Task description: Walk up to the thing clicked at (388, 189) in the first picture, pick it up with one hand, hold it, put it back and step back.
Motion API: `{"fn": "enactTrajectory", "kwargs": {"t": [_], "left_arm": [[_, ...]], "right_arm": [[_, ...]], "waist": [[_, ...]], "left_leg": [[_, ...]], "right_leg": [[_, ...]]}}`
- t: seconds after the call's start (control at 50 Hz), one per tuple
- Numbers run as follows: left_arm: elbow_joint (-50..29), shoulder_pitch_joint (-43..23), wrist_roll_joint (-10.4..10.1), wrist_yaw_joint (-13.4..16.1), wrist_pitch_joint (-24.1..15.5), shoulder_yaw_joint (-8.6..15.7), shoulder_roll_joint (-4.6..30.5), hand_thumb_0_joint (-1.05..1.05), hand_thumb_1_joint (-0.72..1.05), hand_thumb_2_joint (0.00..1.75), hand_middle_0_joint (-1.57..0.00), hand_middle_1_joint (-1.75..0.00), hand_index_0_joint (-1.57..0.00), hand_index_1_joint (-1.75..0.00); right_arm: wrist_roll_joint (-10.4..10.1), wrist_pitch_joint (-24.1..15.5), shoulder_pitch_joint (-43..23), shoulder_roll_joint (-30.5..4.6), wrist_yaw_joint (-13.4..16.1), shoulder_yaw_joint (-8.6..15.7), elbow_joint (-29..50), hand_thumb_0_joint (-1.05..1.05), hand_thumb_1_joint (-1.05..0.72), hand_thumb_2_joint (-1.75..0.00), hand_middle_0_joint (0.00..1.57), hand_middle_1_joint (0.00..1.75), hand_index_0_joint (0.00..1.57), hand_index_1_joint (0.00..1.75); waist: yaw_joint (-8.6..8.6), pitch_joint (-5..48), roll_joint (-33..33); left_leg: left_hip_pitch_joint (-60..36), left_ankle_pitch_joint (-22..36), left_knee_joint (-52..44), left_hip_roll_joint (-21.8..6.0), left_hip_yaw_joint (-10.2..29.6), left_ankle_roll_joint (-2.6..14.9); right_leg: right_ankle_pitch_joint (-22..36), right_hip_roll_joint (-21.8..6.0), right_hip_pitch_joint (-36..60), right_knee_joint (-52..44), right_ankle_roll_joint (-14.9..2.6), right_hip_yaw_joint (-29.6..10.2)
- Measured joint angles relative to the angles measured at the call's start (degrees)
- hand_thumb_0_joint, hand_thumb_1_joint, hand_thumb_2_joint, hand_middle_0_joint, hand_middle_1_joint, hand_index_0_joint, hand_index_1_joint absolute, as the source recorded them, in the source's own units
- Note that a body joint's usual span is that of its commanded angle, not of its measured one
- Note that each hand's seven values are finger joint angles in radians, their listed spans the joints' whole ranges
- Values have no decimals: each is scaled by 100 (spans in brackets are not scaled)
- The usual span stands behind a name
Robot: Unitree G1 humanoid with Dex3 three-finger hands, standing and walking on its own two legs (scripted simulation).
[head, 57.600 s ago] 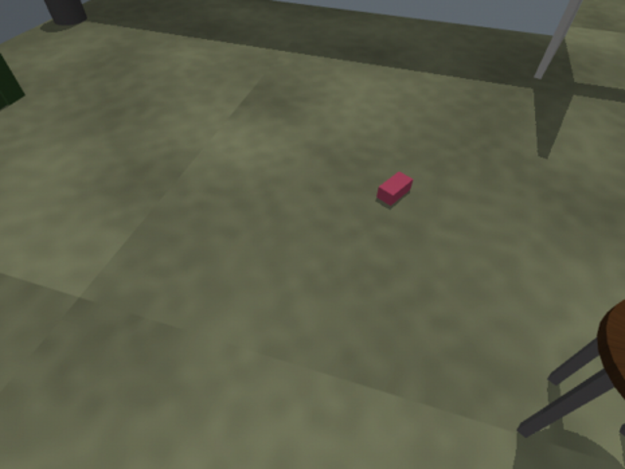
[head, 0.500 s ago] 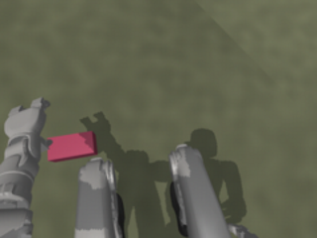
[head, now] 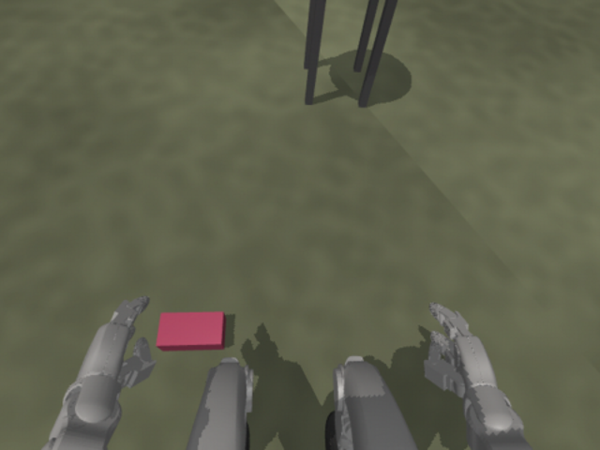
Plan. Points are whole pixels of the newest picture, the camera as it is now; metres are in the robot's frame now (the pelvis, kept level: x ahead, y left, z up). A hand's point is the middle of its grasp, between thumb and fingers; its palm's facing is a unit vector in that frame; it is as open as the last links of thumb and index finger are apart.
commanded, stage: home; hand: left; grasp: from above
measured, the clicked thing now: (193, 331) +0.40 +0.25 -0.56
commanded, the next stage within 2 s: none
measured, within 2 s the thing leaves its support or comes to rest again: neither
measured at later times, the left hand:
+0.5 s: hand (105, 376) +0.21 +0.19 +0.08, palm faces +0.10 -0.97 -0.20, open 7.4 cm
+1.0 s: hand (105, 382) +0.21 +0.19 +0.08, palm faces +0.09 -0.98 -0.20, open 7.4 cm
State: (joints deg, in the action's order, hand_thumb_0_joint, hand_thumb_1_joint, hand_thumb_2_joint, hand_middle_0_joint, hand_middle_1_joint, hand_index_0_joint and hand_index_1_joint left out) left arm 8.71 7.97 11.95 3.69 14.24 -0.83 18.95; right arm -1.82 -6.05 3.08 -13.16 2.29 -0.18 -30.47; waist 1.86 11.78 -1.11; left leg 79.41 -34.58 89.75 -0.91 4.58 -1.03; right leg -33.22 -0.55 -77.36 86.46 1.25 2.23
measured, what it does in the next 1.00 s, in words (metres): rises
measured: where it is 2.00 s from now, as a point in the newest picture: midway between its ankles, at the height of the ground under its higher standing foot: outside the picture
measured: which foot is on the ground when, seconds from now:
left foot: down 0.00-1.00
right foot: down 0.00-1.00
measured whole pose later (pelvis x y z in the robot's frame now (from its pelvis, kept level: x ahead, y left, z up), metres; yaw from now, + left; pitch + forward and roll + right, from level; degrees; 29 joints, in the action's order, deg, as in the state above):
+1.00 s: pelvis +0.05 +0.00 +0.12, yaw +2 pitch +10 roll -3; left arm -7.7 28.5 -3.0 1.0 25.9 2.0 12.8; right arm 0.0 -14.7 16.4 -11.9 10.8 -2.4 -31.0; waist 1.9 8.9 -2.4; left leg 40.3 -27.5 58.1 -1.4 3.9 -0.6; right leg -25.6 -0.4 -37.6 53.6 1.4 2.7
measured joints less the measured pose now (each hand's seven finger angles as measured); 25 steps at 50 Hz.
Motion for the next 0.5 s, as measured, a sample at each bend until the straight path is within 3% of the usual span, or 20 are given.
{"fn": "enactTrajectory", "kwargs": {"t": [0.1,0.28,0.38,0.5], "left_arm": [[-425,550,-592,70,316,64,-210,1,90,90,-21,-31,-21,-30],[-1313,1552,-1373,89,1025,271,-534,1,90,90,-20,-31,-20,-30],[-1762,2042,-1597,24,1249,316,-618,1,90,90,-20,-31,-20,-30],[-1843,2199,-1599,-132,1308,337,-624,1,91,90,-20,-31,-20,-30]], "right_arm": [[-2,-102,396,190,185,-174,34,1,-90,-90,20,30,20,30],[-11,-190,1307,185,596,-275,33,1,-90,-90,20,30,20,30],[4,-337,1627,97,782,-233,95,1,-90,-90,20,30,20,30],[60,-540,1611,42,868,-159,158,1,-90,-90,20,30,20,30]], "waist": [[58,-26,-32],[145,-73,-147],[162,-31,-211],[124,-49,-195]], "left_leg": [[-907,123,-741,-6,7,-4],[-2615,424,-2163,-57,-37,18],[-3345,578,-2771,-79,-55,34],[-3754,675,-3085,-72,-66,39]], "right_leg": [[117,-9,928,-755,-11,37],[457,21,2657,-2238,-4,42],[636,38,3404,-2889,-2,43],[730,28,3816,-3203,3,42]]}}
